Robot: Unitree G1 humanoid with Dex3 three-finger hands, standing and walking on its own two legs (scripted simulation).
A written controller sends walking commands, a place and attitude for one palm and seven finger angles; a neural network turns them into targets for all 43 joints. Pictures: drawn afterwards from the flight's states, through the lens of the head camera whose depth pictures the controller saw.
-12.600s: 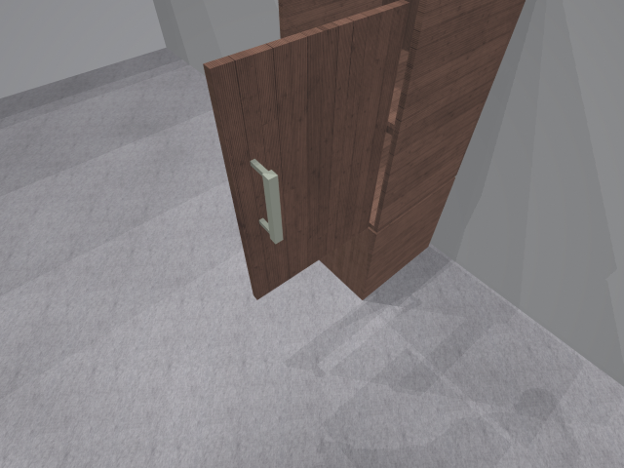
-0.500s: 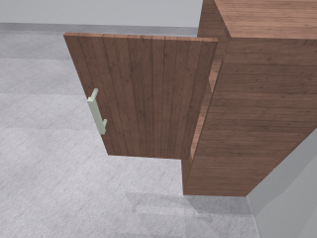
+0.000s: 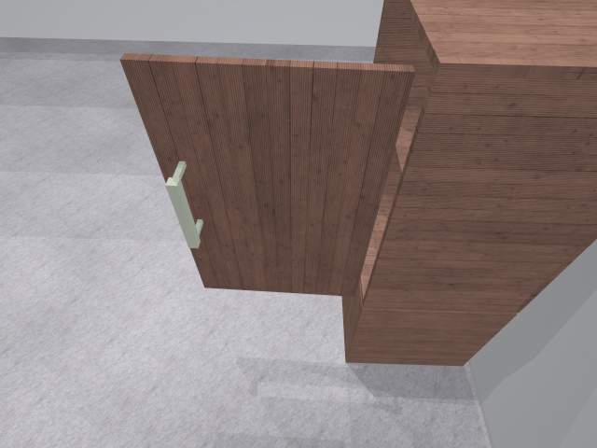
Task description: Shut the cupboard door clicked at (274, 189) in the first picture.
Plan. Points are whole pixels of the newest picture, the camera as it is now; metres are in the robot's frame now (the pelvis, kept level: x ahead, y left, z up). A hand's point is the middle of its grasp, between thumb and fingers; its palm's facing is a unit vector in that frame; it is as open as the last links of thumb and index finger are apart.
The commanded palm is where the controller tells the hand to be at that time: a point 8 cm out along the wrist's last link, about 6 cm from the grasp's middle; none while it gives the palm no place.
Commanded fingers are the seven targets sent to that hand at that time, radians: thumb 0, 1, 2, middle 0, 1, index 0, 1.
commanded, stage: come to a stop and stand still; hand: left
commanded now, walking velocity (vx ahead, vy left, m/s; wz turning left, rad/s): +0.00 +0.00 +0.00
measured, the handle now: (187, 207) +0.50 +0.22 +0.00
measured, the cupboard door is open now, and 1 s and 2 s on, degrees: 88 88 88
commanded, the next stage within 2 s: look again from close up in 0.76 s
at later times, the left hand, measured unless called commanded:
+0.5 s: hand out of the picture -0.02 +0.18 -0.17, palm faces +0.01 -0.99 -0.17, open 7.3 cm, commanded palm none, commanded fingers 0.00 0.90 0.90 -0.20 -0.30 -0.20 -0.30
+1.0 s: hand out of the picture -0.02 +0.18 -0.18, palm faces +0.01 -0.99 -0.16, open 7.3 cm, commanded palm none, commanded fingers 0.00 0.90 0.90 -0.20 -0.30 -0.20 -0.30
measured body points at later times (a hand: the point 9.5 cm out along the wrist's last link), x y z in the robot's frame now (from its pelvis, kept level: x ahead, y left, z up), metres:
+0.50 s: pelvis -0.02 +0.02 +0.00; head -0.01 +0.02 +0.45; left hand -0.02 +0.23 -0.16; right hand -0.02 -0.20 -0.15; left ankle -0.04 +0.10 -0.74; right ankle +0.01 -0.12 -0.74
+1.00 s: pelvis -0.01 +0.02 +0.00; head +0.00 +0.03 +0.45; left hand -0.02 +0.23 -0.16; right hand -0.01 -0.20 -0.15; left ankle -0.04 +0.10 -0.74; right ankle +0.01 -0.12 -0.74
